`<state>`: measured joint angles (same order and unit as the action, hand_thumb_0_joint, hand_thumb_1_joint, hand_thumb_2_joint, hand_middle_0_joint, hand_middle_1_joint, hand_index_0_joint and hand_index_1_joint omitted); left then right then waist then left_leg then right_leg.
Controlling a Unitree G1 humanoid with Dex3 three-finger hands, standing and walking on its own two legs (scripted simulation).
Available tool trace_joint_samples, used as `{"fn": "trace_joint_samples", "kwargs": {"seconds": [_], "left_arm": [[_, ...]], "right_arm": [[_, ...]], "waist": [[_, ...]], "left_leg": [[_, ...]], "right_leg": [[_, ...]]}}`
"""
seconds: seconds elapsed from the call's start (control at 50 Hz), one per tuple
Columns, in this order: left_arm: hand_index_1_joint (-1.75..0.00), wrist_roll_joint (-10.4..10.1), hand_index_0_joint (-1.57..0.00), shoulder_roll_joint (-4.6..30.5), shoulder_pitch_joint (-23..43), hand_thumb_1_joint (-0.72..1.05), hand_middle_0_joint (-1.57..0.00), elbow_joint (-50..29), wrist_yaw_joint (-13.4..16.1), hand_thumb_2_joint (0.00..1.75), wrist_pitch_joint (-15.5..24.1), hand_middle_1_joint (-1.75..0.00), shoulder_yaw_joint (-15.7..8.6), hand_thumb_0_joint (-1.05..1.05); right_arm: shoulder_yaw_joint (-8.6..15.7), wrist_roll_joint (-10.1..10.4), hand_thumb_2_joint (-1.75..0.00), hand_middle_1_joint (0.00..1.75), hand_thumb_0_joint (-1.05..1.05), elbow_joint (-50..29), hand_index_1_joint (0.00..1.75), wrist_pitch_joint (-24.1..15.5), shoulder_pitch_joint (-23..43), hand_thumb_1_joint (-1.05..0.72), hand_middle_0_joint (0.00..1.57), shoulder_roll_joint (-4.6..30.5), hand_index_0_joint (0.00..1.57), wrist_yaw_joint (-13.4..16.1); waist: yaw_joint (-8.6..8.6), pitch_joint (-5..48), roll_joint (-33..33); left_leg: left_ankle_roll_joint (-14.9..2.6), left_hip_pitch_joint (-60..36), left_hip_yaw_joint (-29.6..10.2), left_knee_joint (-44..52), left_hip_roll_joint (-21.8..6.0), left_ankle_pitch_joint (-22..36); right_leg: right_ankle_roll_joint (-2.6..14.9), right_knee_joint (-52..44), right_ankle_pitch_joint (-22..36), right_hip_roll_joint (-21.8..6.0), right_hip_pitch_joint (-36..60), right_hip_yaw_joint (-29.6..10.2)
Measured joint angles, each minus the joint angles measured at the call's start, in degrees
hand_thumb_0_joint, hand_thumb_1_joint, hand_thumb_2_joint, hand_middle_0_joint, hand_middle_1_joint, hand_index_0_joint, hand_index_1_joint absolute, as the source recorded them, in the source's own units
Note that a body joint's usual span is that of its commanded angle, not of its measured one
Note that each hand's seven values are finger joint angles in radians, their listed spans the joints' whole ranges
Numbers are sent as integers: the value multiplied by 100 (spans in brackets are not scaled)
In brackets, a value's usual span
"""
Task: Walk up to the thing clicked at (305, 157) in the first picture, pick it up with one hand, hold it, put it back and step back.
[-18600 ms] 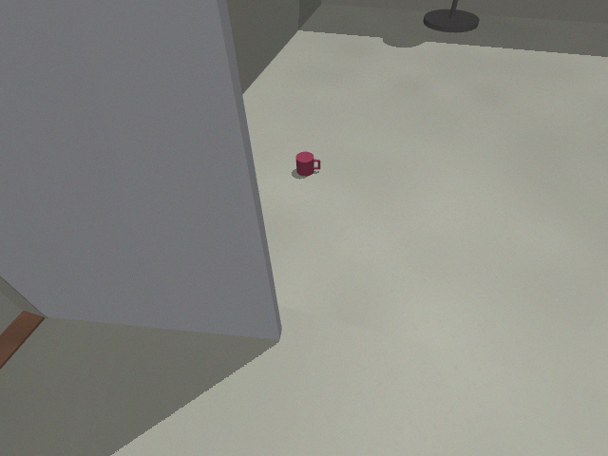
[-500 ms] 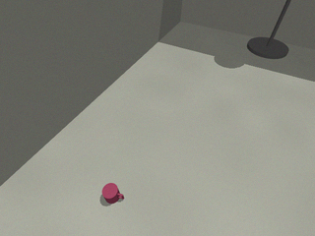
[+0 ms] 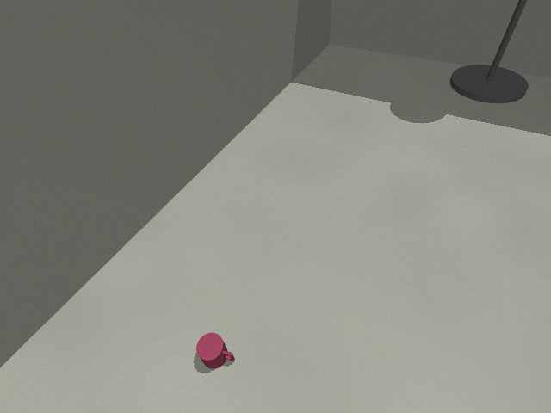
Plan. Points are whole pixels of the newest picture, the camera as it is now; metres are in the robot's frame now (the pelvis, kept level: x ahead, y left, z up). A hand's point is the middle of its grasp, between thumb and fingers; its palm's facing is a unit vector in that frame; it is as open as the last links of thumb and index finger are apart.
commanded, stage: walk up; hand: left
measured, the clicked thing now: (216, 352) +0.46 +0.30 -0.73
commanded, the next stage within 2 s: stand in 0.76 s
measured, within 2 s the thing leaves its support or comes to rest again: neither
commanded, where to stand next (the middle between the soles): +0.06 +0.01 m, yaw -2 degrees
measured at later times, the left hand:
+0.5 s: hand out of the picture +0.10 +0.25 -0.15, palm faces -0.03 -0.94 -0.34, open 7.3 cm
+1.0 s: hand out of the picture +0.09 +0.25 -0.15, palm faces -0.03 -0.94 -0.34, open 7.3 cm
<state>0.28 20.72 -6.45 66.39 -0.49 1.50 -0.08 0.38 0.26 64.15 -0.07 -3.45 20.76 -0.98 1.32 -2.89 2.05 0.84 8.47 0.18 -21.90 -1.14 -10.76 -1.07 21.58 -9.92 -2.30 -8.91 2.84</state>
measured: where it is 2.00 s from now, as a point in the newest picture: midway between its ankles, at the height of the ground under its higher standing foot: outside the picture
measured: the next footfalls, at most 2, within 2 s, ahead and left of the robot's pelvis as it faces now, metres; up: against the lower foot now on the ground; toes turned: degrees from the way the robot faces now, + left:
none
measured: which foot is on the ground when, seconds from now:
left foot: down 0.00-1.00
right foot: down 0.00-1.00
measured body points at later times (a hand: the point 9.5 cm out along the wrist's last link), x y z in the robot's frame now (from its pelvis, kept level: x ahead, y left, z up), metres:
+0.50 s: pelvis +0.01 +0.00 +0.00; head +0.01 +0.00 +0.45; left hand +0.11 +0.30 -0.13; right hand +0.07 -0.30 -0.13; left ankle +0.01 +0.13 -0.75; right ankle +0.02 -0.13 -0.75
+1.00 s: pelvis +0.01 +0.00 +0.00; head +0.02 +0.00 +0.45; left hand +0.09 +0.30 -0.13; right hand +0.09 -0.30 -0.13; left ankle +0.01 +0.13 -0.75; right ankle +0.02 -0.13 -0.75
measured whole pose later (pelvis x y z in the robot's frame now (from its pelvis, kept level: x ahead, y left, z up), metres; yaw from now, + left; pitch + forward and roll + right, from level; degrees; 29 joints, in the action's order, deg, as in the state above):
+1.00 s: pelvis +0.01 +0.00 +0.00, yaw -1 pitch -2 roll +0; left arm 0.4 19.9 -5.4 66.0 -0.5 0.5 -0.2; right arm 0.4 -0.3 65.4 -0.4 -4.5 20.0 -0.5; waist -0.1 -3.0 0.2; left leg 1.2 5.8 1.0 -17.7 -1.2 -9.6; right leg -1.0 18.8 -9.2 -2.1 -7.3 2.1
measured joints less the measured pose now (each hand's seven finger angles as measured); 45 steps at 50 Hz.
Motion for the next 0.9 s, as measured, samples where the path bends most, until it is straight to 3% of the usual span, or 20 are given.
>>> {"fn": "trace_joint_samples", "kwargs": {"seconds": [0.42,0.9], "left_arm": [[-30,38,-21,-118,270,91,-21,10,1,90,-53,-30,-48,1],[-30,13,-21,-54,128,91,-20,-19,14,90,-96,-30,-37,1]], "right_arm": [[25,-51,-90,30,1,232,30,19,-273,-90,20,-24,20,28],[5,-66,-90,30,0,144,30,-25,-164,-90,20,-108,20,48]], "waist": [[-192,30,-173],[-144,-8,-176]], "left_leg": [[9,-188,85,230,-35,40],[13,-253,82,390,6,99]], "right_leg": [[-3,-248,83,41,159,-77],[-11,-258,57,1,160,-74]]}}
